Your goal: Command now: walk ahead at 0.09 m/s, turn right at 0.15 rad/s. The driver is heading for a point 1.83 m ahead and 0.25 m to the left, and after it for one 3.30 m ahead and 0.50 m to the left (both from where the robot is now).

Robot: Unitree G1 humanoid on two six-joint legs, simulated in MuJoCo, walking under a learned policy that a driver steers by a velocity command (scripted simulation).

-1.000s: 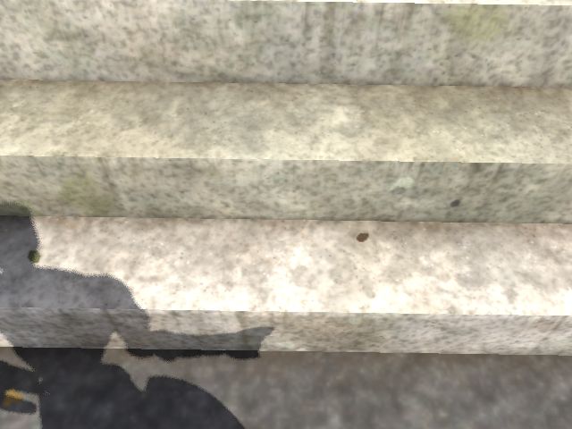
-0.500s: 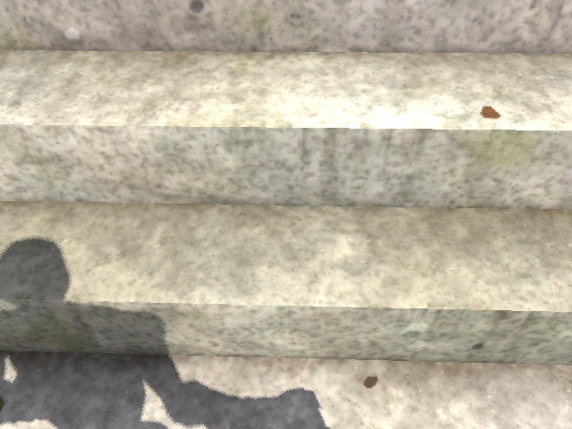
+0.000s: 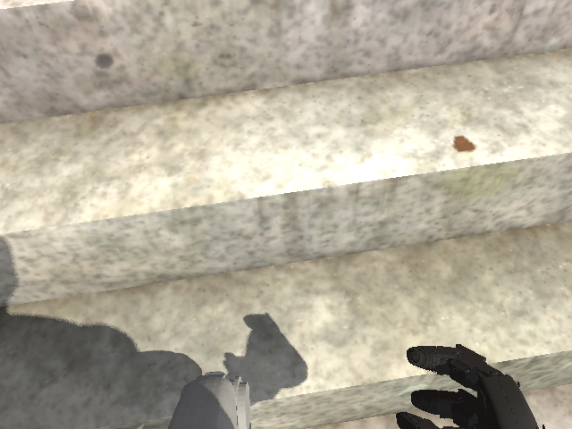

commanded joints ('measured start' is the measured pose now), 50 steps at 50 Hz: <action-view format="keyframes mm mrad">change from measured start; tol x64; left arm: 1 10 309 82 -33 11 -9 -7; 50 -147 217 52 -62 91 6 -73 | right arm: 1 43 -92 -54 -100 -8 -33 -2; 50 121 -92 -93 119 38 -3 -12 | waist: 1 -120 -237 -342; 4 -206 631 -628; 50 -23 -47 -153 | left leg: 1 770 -119 127 -317 36 97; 5 1165 365 -1097 -1170 747 443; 15 631 172 -203 -1169 138 235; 33 934 335 -433 -1078 256 312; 50 -269 -89 -207 568 -104 -23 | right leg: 1 -129 -123 -59 43 1610 -156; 3 -177 -57 -58 527 1548 -78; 4 -349 230 67 967 14 -19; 6 -602 240 129 1457 -185 46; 39 -455 -50 -169 576 128 9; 43 -192 -67 -300 -337 1047 -10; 46 174 -316 -235 240 2187 -33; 50 385 -355 -183 286 1313 -229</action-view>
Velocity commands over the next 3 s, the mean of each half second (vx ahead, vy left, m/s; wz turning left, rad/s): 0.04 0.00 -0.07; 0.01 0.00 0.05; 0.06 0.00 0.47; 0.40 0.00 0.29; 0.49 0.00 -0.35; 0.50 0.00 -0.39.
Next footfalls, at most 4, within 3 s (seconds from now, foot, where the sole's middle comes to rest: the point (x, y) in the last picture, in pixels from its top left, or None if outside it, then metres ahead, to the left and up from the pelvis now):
0.04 left None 0.18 0.13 -0.58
0.88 right None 0.02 -0.21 -0.79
1.20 left None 0.18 -0.01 -0.58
1.66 right None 0.18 -0.31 -0.59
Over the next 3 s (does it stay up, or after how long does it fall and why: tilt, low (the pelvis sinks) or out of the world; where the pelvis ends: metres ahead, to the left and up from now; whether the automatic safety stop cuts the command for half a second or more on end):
stays up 0.14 0.08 0.18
